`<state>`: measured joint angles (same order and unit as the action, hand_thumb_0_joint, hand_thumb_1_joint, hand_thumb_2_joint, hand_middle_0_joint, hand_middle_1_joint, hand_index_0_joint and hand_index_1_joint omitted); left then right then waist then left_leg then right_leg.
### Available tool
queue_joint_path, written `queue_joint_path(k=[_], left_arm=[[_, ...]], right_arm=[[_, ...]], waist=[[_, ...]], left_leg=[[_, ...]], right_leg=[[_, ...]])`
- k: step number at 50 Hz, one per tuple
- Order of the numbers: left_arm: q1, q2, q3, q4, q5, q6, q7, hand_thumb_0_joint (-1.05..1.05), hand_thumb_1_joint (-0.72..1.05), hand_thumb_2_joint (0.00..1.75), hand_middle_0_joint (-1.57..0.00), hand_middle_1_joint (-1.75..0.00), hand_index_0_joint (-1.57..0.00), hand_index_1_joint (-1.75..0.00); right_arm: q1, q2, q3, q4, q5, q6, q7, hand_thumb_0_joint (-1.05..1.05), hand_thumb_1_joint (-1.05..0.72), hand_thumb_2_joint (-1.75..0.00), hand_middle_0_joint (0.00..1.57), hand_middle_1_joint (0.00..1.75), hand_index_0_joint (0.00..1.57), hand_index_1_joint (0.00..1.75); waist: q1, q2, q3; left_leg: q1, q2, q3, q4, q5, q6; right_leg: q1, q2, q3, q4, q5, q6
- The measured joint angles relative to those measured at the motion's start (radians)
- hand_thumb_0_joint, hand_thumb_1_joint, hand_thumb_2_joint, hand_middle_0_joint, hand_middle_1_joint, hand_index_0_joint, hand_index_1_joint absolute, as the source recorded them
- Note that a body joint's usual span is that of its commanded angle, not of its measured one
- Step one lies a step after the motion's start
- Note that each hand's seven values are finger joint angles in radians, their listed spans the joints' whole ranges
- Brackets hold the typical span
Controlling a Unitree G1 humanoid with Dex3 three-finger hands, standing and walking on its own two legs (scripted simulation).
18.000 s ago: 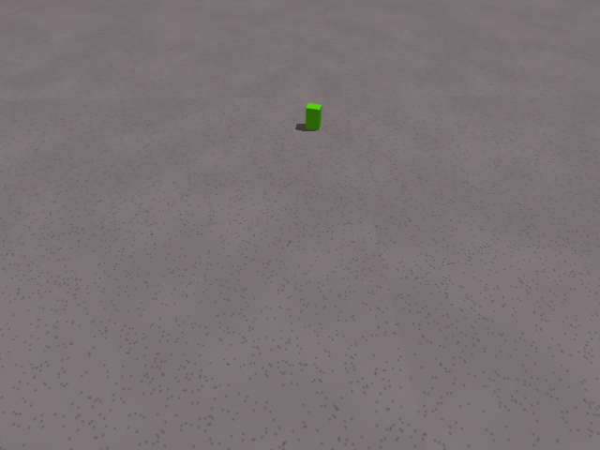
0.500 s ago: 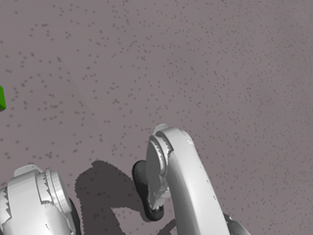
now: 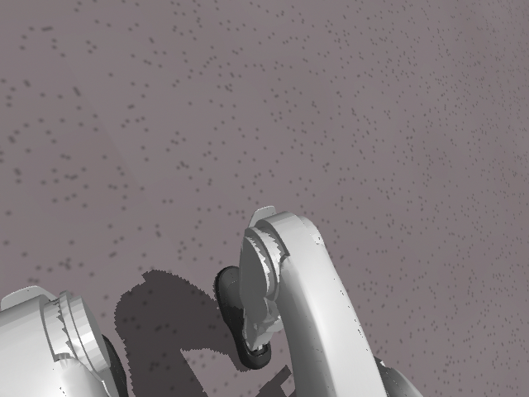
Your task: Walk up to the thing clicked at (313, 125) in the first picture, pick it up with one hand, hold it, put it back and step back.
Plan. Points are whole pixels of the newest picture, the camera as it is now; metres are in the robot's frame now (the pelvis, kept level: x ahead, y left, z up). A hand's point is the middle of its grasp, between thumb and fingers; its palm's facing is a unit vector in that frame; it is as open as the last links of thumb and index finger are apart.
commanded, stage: rest palm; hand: left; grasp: from the side
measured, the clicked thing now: out of the picture +0.50 +0.31 -0.25
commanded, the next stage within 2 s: close in 0.80 s
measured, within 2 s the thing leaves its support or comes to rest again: neither
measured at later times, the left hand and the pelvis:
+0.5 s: hand out of the picture +0.50 +0.32 -0.20, palm faces -0.47 -0.06 -0.88, open 13.3 cm; pelvis +0.00 +0.00 +0.00, yaw +0 degrees
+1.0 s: hand out of the picture +0.50 +0.32 -0.19, palm faces -0.48 -0.06 -0.88, open 12.4 cm; pelvis +0.00 +0.00 +0.00, yaw -1 degrees
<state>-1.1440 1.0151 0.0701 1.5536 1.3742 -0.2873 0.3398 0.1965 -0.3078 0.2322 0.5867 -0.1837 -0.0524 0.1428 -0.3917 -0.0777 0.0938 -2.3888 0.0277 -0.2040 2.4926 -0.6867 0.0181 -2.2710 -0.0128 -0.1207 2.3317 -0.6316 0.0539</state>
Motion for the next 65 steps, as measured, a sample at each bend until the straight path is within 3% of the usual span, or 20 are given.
queue_joint_path(k=[22,36,46,65], left_arm=[[-0.027,0.014,-0.036,0.026,0.0,-0.026,0.024,0.01,-0.44,1.01,-0.18,-0.95,-0.17,-0.97],[-0.022,0.016,-0.039,0.027,-0.02,-0.017,0.003,0.0,-0.38,1.0,-0.21,-0.96,-0.21,-0.97],[-0.025,0.021,-0.037,0.023,-0.012,-0.033,0.008,0.0,-0.37,1.01,-0.23,-0.97,-0.23,-0.98],[-0.024,-0.001,-0.044,0.056,-0.005,-0.014,0.033,0.0,-0.09,0.85,-0.38,-0.96,-0.43,-0.92]], right_arm=[[-0.02,-0.004,0.009,0.004,-0.01,0.0,-0.004,0.0,-0.91,-0.91,0.2,0.3,0.2,0.3],[-0.011,0.003,0.018,0.015,-0.007,-0.001,-0.006,0.0,-0.91,-0.91,0.2,0.3,0.2,0.3],[-0.013,-0.003,0.018,0.018,-0.008,0.006,-0.012,0.0,-0.91,-0.91,0.2,0.3,0.2,0.3],[-0.018,0.001,0.014,0.018,-0.008,-0.012,-0.012,0.0,-0.9,-0.9,0.2,0.3,0.2,0.3]], waist=[[0.006,-0.01,0.004],[0.005,-0.002,0.006],[0.007,-0.005,0.004],[0.01,0.002,-0.006]], left_leg=[[0.012,0.0,-0.009,0.003,-0.006,-0.006],[0.009,0.0,-0.009,0.001,-0.001,-0.005],[0.009,0.001,-0.013,0.006,-0.004,-0.003],[0.003,-0.002,-0.006,0.004,0.007,-0.001]], right_leg=[[0.01,0.003,-0.007,0.0,-0.001,0.0],[0.005,0.004,-0.006,-0.003,0.004,0.001],[0.009,0.007,-0.009,-0.003,0.004,0.005],[0.003,0.005,-0.003,-0.001,0.01,0.005]])
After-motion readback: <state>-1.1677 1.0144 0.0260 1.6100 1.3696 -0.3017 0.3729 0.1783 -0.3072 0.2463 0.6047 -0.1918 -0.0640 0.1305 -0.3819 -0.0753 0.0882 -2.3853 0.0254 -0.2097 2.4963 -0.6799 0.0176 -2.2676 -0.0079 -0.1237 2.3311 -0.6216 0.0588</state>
